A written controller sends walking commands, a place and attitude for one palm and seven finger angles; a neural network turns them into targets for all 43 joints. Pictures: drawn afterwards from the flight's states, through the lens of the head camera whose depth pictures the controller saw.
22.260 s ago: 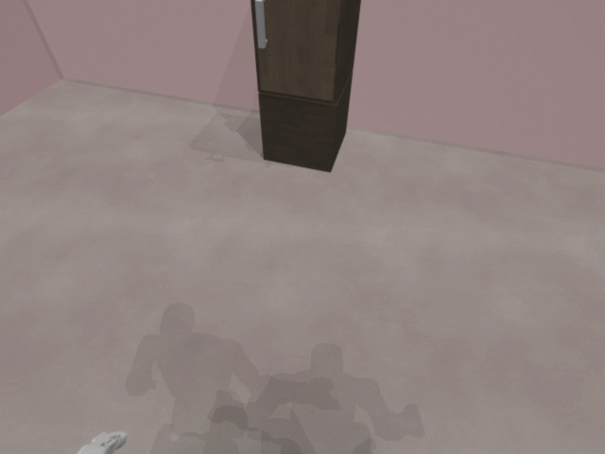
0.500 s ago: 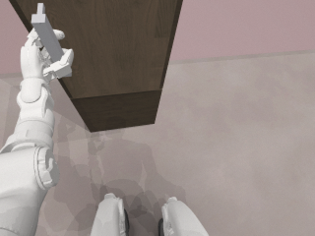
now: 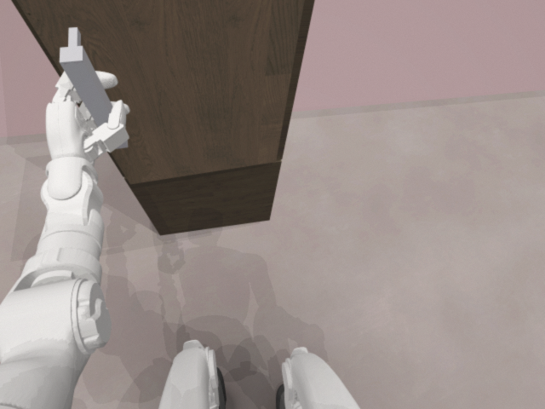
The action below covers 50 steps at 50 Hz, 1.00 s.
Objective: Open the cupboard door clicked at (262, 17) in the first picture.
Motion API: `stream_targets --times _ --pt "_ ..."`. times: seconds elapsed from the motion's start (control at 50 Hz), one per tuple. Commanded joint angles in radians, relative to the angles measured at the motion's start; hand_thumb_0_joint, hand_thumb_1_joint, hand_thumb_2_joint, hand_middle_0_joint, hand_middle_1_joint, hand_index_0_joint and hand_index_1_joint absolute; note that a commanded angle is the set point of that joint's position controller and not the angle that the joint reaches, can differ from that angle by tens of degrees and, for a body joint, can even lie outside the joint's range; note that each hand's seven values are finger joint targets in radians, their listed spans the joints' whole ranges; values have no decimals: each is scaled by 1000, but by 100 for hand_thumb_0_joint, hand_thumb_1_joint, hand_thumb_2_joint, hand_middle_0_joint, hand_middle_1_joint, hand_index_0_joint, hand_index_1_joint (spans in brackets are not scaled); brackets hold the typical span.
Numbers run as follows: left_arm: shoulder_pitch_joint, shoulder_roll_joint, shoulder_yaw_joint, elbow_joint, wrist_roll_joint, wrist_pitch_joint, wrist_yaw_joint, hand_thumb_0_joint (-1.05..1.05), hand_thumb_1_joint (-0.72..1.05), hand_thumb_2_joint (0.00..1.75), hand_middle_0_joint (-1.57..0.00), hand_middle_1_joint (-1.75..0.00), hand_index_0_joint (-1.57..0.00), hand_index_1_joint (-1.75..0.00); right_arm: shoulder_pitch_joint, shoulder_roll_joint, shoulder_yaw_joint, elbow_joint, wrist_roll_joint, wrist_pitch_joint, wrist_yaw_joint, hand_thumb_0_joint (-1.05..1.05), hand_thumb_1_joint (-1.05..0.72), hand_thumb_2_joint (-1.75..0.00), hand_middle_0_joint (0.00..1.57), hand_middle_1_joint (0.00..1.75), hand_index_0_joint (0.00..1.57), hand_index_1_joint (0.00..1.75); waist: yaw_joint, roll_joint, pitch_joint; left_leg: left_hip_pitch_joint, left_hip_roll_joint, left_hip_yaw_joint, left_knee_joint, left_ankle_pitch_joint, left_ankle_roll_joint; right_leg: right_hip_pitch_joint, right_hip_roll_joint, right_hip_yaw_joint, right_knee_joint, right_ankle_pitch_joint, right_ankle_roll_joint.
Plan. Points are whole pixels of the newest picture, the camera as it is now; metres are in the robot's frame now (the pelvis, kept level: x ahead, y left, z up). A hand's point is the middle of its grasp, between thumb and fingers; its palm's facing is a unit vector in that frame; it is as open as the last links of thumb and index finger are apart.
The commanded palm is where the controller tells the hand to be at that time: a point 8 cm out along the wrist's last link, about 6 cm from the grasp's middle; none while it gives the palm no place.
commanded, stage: pull the door open along its arc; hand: left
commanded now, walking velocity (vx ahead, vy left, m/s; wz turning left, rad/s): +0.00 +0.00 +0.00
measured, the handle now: (99, 94) +0.56 +0.21 +0.06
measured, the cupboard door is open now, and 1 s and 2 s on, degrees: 3 51 50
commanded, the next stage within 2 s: open thumb and fingers to let go in 0.84 s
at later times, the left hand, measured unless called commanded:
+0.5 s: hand (179, 199) +0.39 +0.10 +0.06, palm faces +0.45 -0.89 +0.06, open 6.5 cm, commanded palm +0.32 +0.13 +0.05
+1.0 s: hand (249, 239) +0.33 +0.01 +0.06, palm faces +0.39 -0.92 -0.08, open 6.6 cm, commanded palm +0.28 +0.05 +0.05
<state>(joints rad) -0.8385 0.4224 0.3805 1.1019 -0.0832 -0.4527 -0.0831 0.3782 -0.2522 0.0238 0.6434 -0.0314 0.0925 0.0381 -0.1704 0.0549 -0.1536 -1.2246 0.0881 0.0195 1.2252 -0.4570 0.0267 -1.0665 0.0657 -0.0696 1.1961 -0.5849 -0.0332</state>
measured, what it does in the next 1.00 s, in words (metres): shifts its weight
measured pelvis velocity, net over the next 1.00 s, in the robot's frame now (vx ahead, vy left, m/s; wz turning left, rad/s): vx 0.01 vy -0.06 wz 0.11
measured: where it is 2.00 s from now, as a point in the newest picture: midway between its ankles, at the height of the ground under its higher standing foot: outside the picture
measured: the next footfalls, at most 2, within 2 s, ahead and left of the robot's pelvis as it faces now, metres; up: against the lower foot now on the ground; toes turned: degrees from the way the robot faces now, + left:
none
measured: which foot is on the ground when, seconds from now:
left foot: down 0.00-1.00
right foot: down 0.00-1.00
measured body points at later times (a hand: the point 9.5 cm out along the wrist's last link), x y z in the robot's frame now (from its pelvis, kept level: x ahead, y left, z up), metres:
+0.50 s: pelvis +0.01 -0.01 +0.02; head +0.09 -0.01 +0.46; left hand +0.36 +0.14 +0.06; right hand +0.17 -0.24 -0.10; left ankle +0.05 +0.11 -0.63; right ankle -0.01 -0.11 -0.63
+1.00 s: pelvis +0.01 -0.06 +0.02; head +0.07 -0.09 +0.47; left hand +0.30 +0.06 +0.07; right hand +0.20 -0.26 -0.09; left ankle +0.05 +0.11 -0.63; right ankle -0.01 -0.11 -0.63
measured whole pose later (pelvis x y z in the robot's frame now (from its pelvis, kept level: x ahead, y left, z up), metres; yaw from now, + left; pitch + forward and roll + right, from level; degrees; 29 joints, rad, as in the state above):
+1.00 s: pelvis +0.01 -0.06 +0.02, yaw +6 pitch +16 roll +2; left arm -0.05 -0.12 -0.23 0.36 0.10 -0.31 0.62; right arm 0.17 -0.19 0.01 0.61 -0.09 -0.05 0.04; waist -0.03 0.04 -0.19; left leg -0.95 0.03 -0.02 1.07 -0.41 -0.05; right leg -0.81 0.03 -0.12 1.14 -0.63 -0.12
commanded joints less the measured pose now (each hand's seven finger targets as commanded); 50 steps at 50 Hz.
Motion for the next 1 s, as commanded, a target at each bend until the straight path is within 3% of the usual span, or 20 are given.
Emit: stream_targets --times 0.0,0.1,0.18,0.2,0.24,0.3,0.32,0.4,0.44,0.48,0.54,0.68,0.74,0.78,0.8,0.82,0.84,0.9,0.92,0.98 --pt "-188 140 -22 -296 -30 -91 -23 0 90 90 -40 -135 -40 -135 119 -165 -73 -83 9 -6 0 0 -90 -90 20 30 20 30 49 70 -531 586 -54 -64 -120 394 7 182 18 36 -182 476 14" --pt "41 32 -80 -443 -58 -95 -9 0 90 90 -40 -135 -40 -135 80 -152 -84 -120 22 -8 9 0 -90 -90 20 30 20 30 82 18 -484 596 -64 -45 -154 411 7 238 15 35 -201 539 18" --pt "217 -49 -142 -581 -70 -100 12 0 90 90 -40 -135 -40 -135 44 -142 -88 -148 27 -16 15 0 -90 -90 20 30 20 30 107 11 -450 631 -65 -37 -176 438 3 254 9 31 -208 572 18" --pt "224 -90 -9 -619 -140 -90 160 0 90 90 -40 -135 -40 -135 16 -115 -84 -153 14 -23 9 0 -90 -90 20 30 20 30 173 5 -436 605 -66 -22 -190 434 -7 283 7 21 -215 550 21" --pt "302 -212 -120 -642 -98 -74 294 0 90 90 -40 -135 -40 -135 -5 -104 -79 -158 4 -39 22 0 -90 -90 20 30 20 30 138 -18 -379 585 -64 -28 -191 414 -14 259 5 11 -211 528 25" --pt "330 -283 -175 -704 -36 -77 430 0 90 90 -40 -135 -40 -135 -20 -97 -86 -157 -18 -42 35 0 -90 -90 20 30 20 30 137 -65 -393 572 -66 -29 -183 423 -16 286 -4 15 -195 547 24" --pt "346 -300 -192 -740 -5 -82 479 0 90 90 -40 -135 -40 -135 -24 -94 -89 -165 -27 -45 38 0 -90 -90 20 30 20 30 146 -56 -411 579 -68 -29 -177 442 -17 293 -5 18 -184 560 21" --pt "379 -453 -328 -774 125 -55 655 0 90 90 -40 -135 -40 -135 -80 -76 -88 -168 -46 -45 56 0 -90 -90 20 30 20 30 140 -19 -404 594 -68 -34 -175 404 -22 252 -15 7 -180 491 14" --pt "385 -497 -378 -781 197 -29 710 0 90 90 -40 -135 -40 -135 -107 -66 -86 -169 -60 -51 54 0 -90 -90 20 30 20 30 130 -49 -404 579 -68 -37 -168 385 -18 247 -15 2 -178 478 10" --pt "402 -545 -444 -822 238 -14 721 0 90 90 -40 -135 -40 -135 -124 -54 -85 -178 -65 -59 48 0 -90 -90 20 30 20 30 127 -66 -410 581 -73 -32 -172 363 -15 270 -19 7 -192 482 8" --pt "434 -591 -512 -864 254 5 717 0 90 90 -40 -135 -40 -135 -151 -42 -83 -183 -67 -73 35 0 -90 -90 20 30 20 30 126 -80 -406 582 -76 -28 -180 332 -10 298 -27 23 -219 484 8" --pt "595 -709 -624 -918 212 53 707 0 90 90 -40 -135 -40 -135 -225 -6 -57 -194 -54 -131 18 0 -90 -90 20 30 20 30 135 -134 -327 549 -87 -30 -201 244 -14 356 -62 53 -285 497 28" --pt "703 -753 -668 -960 201 73 703 0 90 90 -40 -135 -40 -135 -251 7 -48 -201 -50 -161 23 0 -90 -90 20 30 20 30 151 -131 -329 539 -94 -34 -200 240 -18 389 -76 67 -294 536 32" --pt "806 -759 -672 -998 189 89 696 0 90 90 -40 -135 -40 -135 -261 14 -43 -205 -47 -175 28 0 -90 -90 20 30 20 30 167 -160 -328 536 -98 -34 -202 251 -25 431 -89 79 -303 603 40" --pt "785 -746 -663 -994 187 97 700 0 90 90 -40 -135 -40 -135 -261 14 -39 -201 -45 -178 26 0 -90 -90 20 30 20 30 159 -160 -306 526 -100 -37 -201 239 -26 426 -94 87 -310 606 43" --pt "754 -721 -640 -987 192 102 707 0 90 90 -40 -135 -40 -135 -260 9 -41 -197 -44 -181 23 0 -90 -90 20 30 20 30 162 -148 -299 510 -101 -40 -198 231 -27 418 -96 93 -311 578 41" --pt "710 -707 -631 -987 195 105 713 0 90 90 -40 -135 -40 -135 -260 9 -40 -193 -47 -182 20 0 -90 -90 20 30 20 30 149 -135 -284 496 -103 -39 -186 213 -27 398 -104 110 -317 559 46" --pt "605 -654 -574 -941 202 96 723 0 90 90 -40 -135 -40 -135 -259 8 -35 -171 -53 -184 7 0 -90 -90 20 30 20 30 131 -156 -228 436 -109 -51 -157 163 -28 363 -127 164 -340 496 58" --pt "502 -600 -530 -934 205 83 734 0 90 90 -40 -135 -40 -135 -254 5 -35 -155 -54 -183 -2 0 -90 -90 20 30 20 30 115 -175 -212 411 -106 -57 -146 145 -26 345 -134 183 -346 463 65" --pt "536 -636 -530 -922 190 63 733 0 69 81 -38 -133 -38 -133 -265 7 -42 -153 -57 -189 -4 0 -90 -90 20 30 20 30 134 -167 -275 400 -110 -58 -135 150 -28 376 -142 197 -331 504 66"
